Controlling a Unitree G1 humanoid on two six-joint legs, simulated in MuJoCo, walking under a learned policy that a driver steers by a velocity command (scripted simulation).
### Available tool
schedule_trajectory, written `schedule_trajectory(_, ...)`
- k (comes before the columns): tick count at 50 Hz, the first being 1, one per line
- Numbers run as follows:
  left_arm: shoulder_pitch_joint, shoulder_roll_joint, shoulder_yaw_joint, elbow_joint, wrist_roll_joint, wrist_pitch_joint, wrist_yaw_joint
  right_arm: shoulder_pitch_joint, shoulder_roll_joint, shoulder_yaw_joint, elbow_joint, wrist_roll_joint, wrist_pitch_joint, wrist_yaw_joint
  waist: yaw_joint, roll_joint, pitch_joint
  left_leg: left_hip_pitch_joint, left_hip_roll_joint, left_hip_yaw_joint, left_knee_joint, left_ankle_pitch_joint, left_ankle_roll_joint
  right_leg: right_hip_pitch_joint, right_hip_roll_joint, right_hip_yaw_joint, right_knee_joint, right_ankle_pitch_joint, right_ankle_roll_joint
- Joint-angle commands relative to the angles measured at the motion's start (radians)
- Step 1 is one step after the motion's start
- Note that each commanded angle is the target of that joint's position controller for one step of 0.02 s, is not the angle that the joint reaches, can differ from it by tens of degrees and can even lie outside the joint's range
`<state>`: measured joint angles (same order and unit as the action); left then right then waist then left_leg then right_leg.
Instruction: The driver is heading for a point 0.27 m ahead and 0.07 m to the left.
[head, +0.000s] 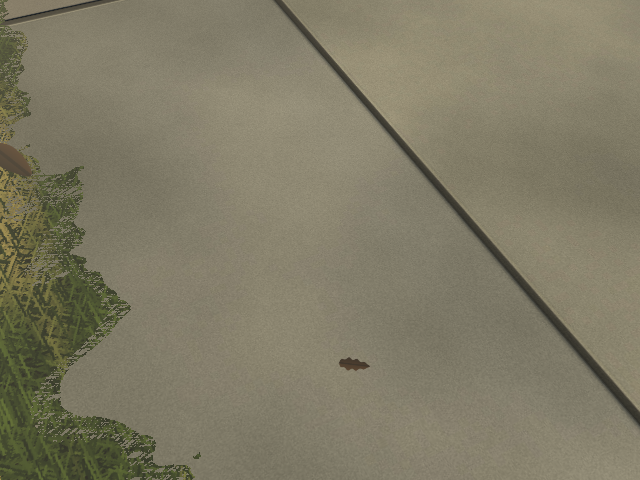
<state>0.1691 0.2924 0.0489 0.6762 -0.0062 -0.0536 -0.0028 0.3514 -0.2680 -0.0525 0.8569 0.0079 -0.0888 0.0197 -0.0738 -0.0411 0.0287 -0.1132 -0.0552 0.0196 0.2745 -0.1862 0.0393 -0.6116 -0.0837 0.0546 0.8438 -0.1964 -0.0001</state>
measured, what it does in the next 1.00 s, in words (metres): walks ahead: right foot, then left foot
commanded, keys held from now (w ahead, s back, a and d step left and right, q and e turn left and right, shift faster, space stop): w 0.06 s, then no key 0.94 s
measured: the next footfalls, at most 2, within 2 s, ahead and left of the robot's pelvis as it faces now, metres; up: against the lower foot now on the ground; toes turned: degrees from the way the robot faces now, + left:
right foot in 0.20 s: +0.28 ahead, -0.15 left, +0.00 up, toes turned +0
left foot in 0.54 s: +0.28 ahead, +0.09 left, +0.00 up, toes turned +0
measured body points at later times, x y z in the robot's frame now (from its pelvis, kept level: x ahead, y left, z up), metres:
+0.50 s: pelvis +0.19 -0.05 -0.01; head +0.21 -0.06 +0.44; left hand +0.32 +0.20 -0.12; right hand +0.31 -0.33 -0.13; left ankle +0.23 +0.10 -0.73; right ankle +0.24 -0.15 -0.75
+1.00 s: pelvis +0.25 -0.03 -0.01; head +0.26 -0.03 +0.44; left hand +0.34 +0.23 -0.14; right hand +0.33 -0.29 -0.15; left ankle +0.24 +0.09 -0.75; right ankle +0.24 -0.15 -0.75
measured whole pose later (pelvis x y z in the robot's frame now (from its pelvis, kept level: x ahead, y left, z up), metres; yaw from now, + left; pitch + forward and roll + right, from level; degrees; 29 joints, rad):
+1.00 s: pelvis +0.25 -0.03 -0.01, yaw +0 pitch -2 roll +0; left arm 0.14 0.25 0.03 1.01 0.00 0.01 0.02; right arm 0.17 -0.24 -0.02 0.99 0.00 0.00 -0.03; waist 0.00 0.01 0.04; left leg -0.18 0.02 -0.01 0.48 -0.28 -0.02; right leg -0.19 0.01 -0.01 0.47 -0.26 -0.01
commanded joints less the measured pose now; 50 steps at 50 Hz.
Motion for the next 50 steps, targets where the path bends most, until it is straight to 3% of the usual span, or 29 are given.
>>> schedule_trajectory(1, -0.082, 0.026, -0.004, -0.080, -0.002, -0.022, -0.011, -0.055, -0.182, -0.037, -0.064, 0.011, -0.011, -0.007, 0.010, 0.112, 0.003, -0.020, 0.240, -0.147, -0.137, 0.216, 0.164, 0.029, 0.002, -0.024, -0.171, 0.168, 0.007)
schedule_trajectory(4, -0.162, 0.035, -0.002, -0.103, -0.008, -0.028, -0.022, 0.004, -0.188, -0.034, -0.031, 0.015, 0.002, -0.008, -0.013, 0.114, 0.021, 0.016, 0.254, -0.129, -0.107, 0.278, 0.146, 0.070, 0.030, -0.038, -0.264, 0.228, 0.001)
schedule_trajectory(6, -0.179, 0.048, 0.004, -0.114, -0.003, -0.033, -0.030, 0.020, -0.192, -0.033, -0.013, 0.014, 0.018, -0.013, -0.001, 0.126, 0.011, 0.074, 0.266, -0.122, -0.038, 0.405, 0.117, 0.099, 0.052, -0.037, -0.318, 0.206, -0.021)
schedule_trajectory(7, -0.157, 0.062, 0.011, -0.108, 0.001, -0.036, -0.033, 0.015, -0.199, -0.035, -0.009, 0.013, 0.025, -0.016, 0.020, 0.133, -0.010, 0.094, 0.265, -0.118, 0.010, 0.473, 0.099, 0.146, 0.064, -0.040, -0.341, 0.200, -0.036)
schedule_trajectory(9, 0.013, 0.112, 0.037, -0.051, 0.020, -0.037, -0.026, -0.012, -0.194, -0.029, -0.017, 0.013, 0.029, -0.023, 0.117, 0.117, -0.116, 0.052, 0.203, -0.073, 0.212, 0.627, 0.045, 0.417, 0.094, -0.067, -0.413, 0.321, -0.081)
schedule_trajectory(10, 0.128, 0.178, 0.052, -0.030, 0.035, -0.034, -0.015, -0.014, -0.153, -0.011, -0.042, -0.010, 0.023, -0.025, 0.158, 0.042, -0.233, -0.082, 0.147, -0.037, 0.417, 0.416, -0.004, 0.659, -0.043, 0.050, -0.353, 0.655, -0.133)
schedule_trajectory(11, 0.168, 0.220, 0.051, -0.030, 0.049, -0.018, -0.007, 0.134, -0.051, 0.026, -0.036, -0.030, 0.015, -0.018, 0.113, -0.213, -0.384, -0.389, 0.021, -0.013, 0.786, -0.327, -0.080, 0.980, -0.323, 0.373, -0.304, 0.963, -0.316)
schedule_trajectory(12, 0.201, 0.160, 0.040, -0.015, 0.025, -0.003, -0.014, 0.174, -0.116, 0.014, 0.001, -0.006, 0.015, -0.013, 0.138, -0.183, -0.490, -0.425, 0.028, -0.134, 0.925, -0.516, -0.087, 0.971, -0.342, 0.471, -0.342, 0.865, -0.363)
schedule_trajectory(13, 0.137, 0.134, 0.030, -0.017, 0.012, 0.003, -0.017, 0.086, -0.179, -0.006, -0.015, 0.016, 0.020, -0.012, 0.139, -0.111, -0.352, -0.486, 0.070, -0.128, 0.964, -0.480, -0.089, 0.856, -0.283, 0.363, -0.377, 0.786, -0.322)
schedule_trajectory(14, 0.063, 0.105, 0.020, -0.018, 0.009, 0.002, -0.017, 0.008, -0.164, -0.004, -0.032, 0.016, 0.029, -0.020, 0.119, -0.054, -0.252, -0.506, 0.104, -0.101, 0.924, -0.417, -0.093, 0.740, -0.229, 0.283, -0.407, 0.736, -0.283)
schedule_trajectory(15, 0.000, 0.075, 0.009, -0.016, 0.011, 0.001, -0.019, -0.021, -0.149, -0.005, -0.034, 0.005, 0.044, -0.030, 0.090, -0.013, -0.188, -0.477, 0.132, -0.095, 0.858, -0.367, -0.102, 0.617, -0.195, 0.233, -0.448, 0.672, -0.262)
schedule_trajectory(16, -0.036, 0.062, 0.005, -0.011, 0.020, -0.004, -0.021, -0.022, -0.139, -0.006, -0.032, -0.005, 0.061, -0.037, 0.059, -0.025, -0.155, -0.382, 0.153, -0.100, 0.789, -0.321, -0.107, 0.492, -0.167, 0.184, -0.479, 0.672, -0.241)
schedule_trajectory(17, -0.069, 0.067, 0.008, -0.002, 0.031, -0.006, -0.023, 0.006, -0.108, 0.000, -0.024, -0.006, 0.077, -0.041, 0.027, -0.059, -0.152, -0.296, 0.149, -0.086, 0.722, -0.280, -0.116, 0.410, -0.150, 0.149, -0.509, 0.642, -0.241)
schedule_trajectory(19, -0.110, 0.075, 0.013, 0.011, 0.039, -0.009, -0.022, 0.020, -0.083, 0.007, -0.013, -0.013, 0.092, -0.051, 0.009, -0.080, -0.155, -0.182, 0.133, -0.061, 0.581, -0.238, -0.125, 0.318, -0.123, 0.092, -0.537, 0.603, -0.244)
schedule_trajectory(21, -0.104, 0.084, 0.015, 0.035, 0.034, -0.005, -0.016, -0.016, -0.083, 0.009, -0.014, -0.017, 0.103, -0.055, 0.024, -0.080, -0.171, -0.121, 0.126, -0.054, 0.471, -0.129, -0.116, 0.309, -0.119, 0.085, -0.556, 0.473, -0.239)
schedule_trajectory(23, -0.102, 0.090, 0.013, 0.060, 0.028, 0.005, -0.010, -0.052, -0.095, 0.004, -0.016, -0.018, 0.114, -0.054, 0.034, -0.075, -0.152, -0.071, 0.120, -0.051, 0.390, -0.043, -0.099, 0.278, -0.113, 0.093, -0.578, 0.224, -0.221)
schedule_trajectory(26, -0.088, 0.051, -0.006, 0.096, 0.022, 0.015, -0.009, -0.102, -0.097, 0.003, -0.025, -0.038, 0.115, -0.051, 0.026, -0.040, -0.069, 0.021, 0.118, -0.056, 0.210, 0.061, -0.054, 0.192, -0.051, 0.095, -0.584, -0.199, -0.134)
schedule_trajectory(27, -0.053, 0.035, -0.014, 0.116, 0.029, 0.016, -0.009, -0.119, -0.120, 0.002, -0.040, -0.042, 0.111, -0.054, 0.038, -0.004, -0.041, 0.030, 0.169, -0.109, 0.147, 0.098, -0.033, 0.179, -0.019, 0.087, -0.562, -0.276, -0.089)
schedule_trajectory(28, 0.006, 0.046, -0.009, 0.125, 0.032, 0.016, -0.009, -0.153, -0.193, -0.013, -0.044, -0.029, 0.110, -0.060, 0.095, 0.101, -0.008, -0.022, 0.193, -0.120, 0.155, 0.033, -0.001, 0.181, 0.040, 0.044, -0.542, -0.275, -0.052)
schedule_trajectory(29, -0.009, 0.057, -0.007, 0.131, 0.031, 0.023, 0.000, -0.162, -0.170, -0.015, -0.029, -0.021, 0.106, -0.055, 0.082, 0.145, 0.001, -0.134, 0.165, -0.112, 0.128, -0.140, 0.007, 0.271, 0.070, -0.004, -0.507, -0.209, -0.030)
schedule_trajectory(30, -0.027, 0.067, -0.005, 0.134, 0.027, 0.028, 0.007, -0.172, -0.126, -0.004, -0.024, -0.026, 0.098, -0.051, 0.076, 0.143, 0.009, -0.179, 0.152, -0.109, 0.105, -0.174, -0.007, 0.323, 0.070, -0.011, -0.477, -0.156, -0.027)
schedule_trajectory(32, -0.014, 0.058, -0.006, 0.154, 0.025, 0.037, 0.017, -0.192, -0.097, 0.007, -0.015, -0.029, 0.080, -0.046, 0.083, 0.152, -0.008, -0.170, 0.144, -0.099, 0.106, -0.065, -0.037, 0.368, 0.066, -0.015, -0.450, -0.056, -0.037)
schedule_trajectory(38, -0.008, 0.059, -0.003, 0.210, 0.014, 0.040, 0.019, -0.171, -0.110, 0.009, 0.035, -0.015, 0.068, -0.048, 0.070, 0.081, -0.067, -0.087, 0.128, -0.075, 0.160, 0.156, -0.036, 0.432, 0.056, -0.018, -0.420, 0.162, -0.040)
schedule_trajectory(50, -0.022, 0.069, 0.000, 0.311, 0.008, 0.062, 0.033, -0.179, -0.098, 0.012, 0.112, -0.013, 0.080, -0.051, 0.073, 0.041, -0.049, -0.069, 0.106, -0.053, 0.144, 0.181, -0.032, 0.474, 0.052, -0.022, -0.422, 0.211, -0.032)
